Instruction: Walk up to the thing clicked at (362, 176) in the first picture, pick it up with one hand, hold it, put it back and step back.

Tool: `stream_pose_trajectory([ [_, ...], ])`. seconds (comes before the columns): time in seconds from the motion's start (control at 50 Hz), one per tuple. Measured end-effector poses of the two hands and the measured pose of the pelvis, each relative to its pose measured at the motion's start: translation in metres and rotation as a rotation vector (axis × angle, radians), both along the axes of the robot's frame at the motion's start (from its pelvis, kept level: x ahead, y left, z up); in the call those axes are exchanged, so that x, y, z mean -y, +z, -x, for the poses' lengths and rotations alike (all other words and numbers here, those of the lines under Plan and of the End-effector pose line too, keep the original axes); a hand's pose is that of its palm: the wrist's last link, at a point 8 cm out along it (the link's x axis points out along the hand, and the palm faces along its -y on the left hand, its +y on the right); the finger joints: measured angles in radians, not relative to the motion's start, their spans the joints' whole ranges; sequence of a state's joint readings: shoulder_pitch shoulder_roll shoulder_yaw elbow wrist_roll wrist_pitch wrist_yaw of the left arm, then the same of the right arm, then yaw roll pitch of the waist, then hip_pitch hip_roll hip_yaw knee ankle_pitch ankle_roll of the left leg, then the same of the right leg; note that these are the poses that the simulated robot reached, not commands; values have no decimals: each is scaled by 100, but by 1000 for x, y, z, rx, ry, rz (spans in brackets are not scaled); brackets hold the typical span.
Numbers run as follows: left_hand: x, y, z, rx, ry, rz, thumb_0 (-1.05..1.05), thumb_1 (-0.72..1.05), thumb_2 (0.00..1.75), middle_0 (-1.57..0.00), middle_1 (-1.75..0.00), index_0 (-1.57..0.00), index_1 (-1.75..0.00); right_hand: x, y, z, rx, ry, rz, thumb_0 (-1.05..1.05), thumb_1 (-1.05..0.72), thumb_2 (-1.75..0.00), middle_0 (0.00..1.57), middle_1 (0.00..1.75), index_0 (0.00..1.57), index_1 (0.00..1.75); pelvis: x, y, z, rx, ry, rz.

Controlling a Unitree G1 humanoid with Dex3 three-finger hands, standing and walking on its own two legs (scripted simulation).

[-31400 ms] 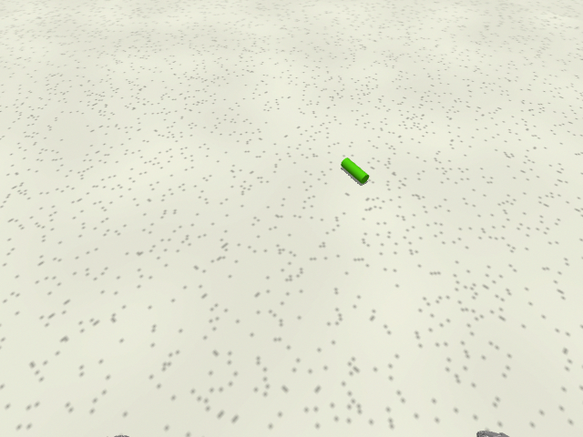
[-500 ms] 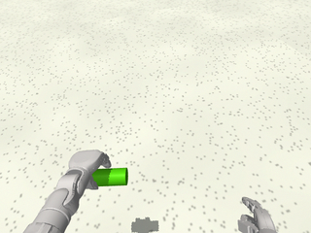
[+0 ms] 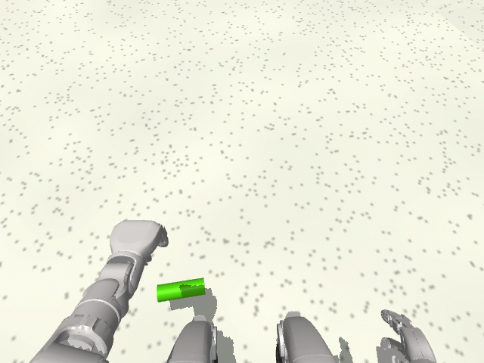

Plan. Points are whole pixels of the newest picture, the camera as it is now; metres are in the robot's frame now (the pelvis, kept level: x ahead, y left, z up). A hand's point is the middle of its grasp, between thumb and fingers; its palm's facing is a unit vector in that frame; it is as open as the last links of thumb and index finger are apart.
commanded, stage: crouch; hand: left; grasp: from above
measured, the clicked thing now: (181, 289) +0.33 +0.20 -0.56
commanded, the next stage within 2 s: lower in 1.68 s
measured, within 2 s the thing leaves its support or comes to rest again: neither
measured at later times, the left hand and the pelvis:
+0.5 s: hand (172, 275) +0.33 +0.19 -0.35, palm faces -0.48 +0.02 -0.88, open 4.3 cm; pelvis -0.05 +0.00 -0.20, yaw +0 degrees
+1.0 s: hand (182, 279) +0.34 +0.19 -0.46, palm faces -0.46 +0.00 -0.89, open 5.1 cm; pelvis -0.05 +0.00 -0.28, yaw -2 degrees
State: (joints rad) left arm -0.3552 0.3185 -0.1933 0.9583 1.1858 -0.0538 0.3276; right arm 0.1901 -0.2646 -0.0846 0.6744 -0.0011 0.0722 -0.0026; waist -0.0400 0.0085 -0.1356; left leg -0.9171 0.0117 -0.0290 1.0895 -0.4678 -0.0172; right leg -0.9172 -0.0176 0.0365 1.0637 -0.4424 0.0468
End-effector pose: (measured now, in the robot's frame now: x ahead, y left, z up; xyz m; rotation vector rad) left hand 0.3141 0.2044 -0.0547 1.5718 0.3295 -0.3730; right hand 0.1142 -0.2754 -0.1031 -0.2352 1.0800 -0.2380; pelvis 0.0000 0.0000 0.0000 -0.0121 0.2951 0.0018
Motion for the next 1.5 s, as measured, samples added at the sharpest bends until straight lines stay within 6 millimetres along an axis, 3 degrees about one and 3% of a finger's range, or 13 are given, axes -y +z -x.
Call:
stream_pose_trajectory([
  [0.14,2,-74,-12,25,-5,-24,0,71,11,-118,0,-118,-1,4,-73,34,-66,-23,31,0,-91,-91,20,30,20,30,-3,-66,20,-136,2,11],
  [0.34,4,-170,-20,-9,32,-23,0,73,15,-118,-4,-118,-4,-9,-169,81,-164,-29,9,0,-91,-90,20,30,20,30,-4,-147,45,-242,4,16],
  [0.48,11,-232,-20,-52,11,9,0,76,18,-118,-9,-119,-9,-10,-213,95,-194,-10,4,0,-90,-90,21,30,20,30,-1,-191,52,-292,6,22],
  [0.64,15,-286,-28,-25,-12,20,0,75,21,-115,-14,-117,-13,0,-247,89,-204,36,28,0,-90,-90,21,30,20,30,3,-232,52,-332,5,31],
  [0.88,15,-333,-35,-39,22,21,0,68,29,-111,-17,-111,-17,3,-285,74,-202,82,8,0,-91,-90,20,30,20,30,5,-267,49,-345,-5,35],
  [1.1,18,-366,-32,-37,1,34,0,62,32,-106,-22,-106,-22,0,-314,87,-225,92,-11,0,-91,-90,21,30,20,30,5,-298,55,-329,-12,40],
  [1.5,19,-393,-36,-33,19,29,0,60,37,-102,-29,-102,-29,3,-343,112,-258,83,-13,0,-91,-90,21,30,20,30,5,-331,60,-302,-19,44],
])
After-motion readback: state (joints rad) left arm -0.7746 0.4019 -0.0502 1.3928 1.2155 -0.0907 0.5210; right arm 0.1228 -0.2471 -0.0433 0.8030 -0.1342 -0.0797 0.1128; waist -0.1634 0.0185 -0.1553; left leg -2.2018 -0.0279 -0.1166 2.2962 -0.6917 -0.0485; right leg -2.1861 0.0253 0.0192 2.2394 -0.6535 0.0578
